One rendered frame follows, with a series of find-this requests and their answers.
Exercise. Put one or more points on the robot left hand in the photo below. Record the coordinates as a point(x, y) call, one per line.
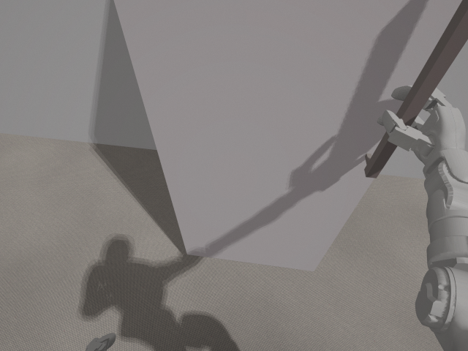
point(101, 344)

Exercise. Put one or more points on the handle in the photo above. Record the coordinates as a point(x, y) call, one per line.
point(443, 55)

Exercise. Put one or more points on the right robot upper arm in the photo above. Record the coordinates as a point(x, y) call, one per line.
point(442, 305)

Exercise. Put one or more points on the right robot forearm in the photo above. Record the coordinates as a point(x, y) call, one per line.
point(446, 185)

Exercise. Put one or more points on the robot right hand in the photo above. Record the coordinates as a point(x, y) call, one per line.
point(444, 128)

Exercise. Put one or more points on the fridge door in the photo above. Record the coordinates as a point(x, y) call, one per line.
point(262, 112)

